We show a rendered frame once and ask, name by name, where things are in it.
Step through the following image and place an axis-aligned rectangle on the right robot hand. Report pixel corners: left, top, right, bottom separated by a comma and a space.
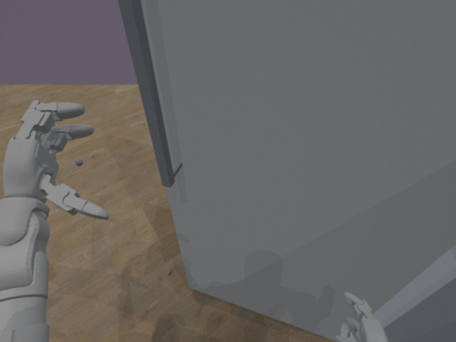
336, 291, 389, 342

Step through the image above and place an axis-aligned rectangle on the left robot hand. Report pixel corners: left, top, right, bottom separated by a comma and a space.
3, 100, 109, 219

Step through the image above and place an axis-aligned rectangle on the left robot forearm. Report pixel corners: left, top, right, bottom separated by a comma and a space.
0, 197, 50, 342

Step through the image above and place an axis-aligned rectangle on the handle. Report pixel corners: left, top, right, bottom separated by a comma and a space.
118, 0, 182, 188

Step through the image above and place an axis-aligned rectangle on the fridge door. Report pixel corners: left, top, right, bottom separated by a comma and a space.
140, 0, 456, 341

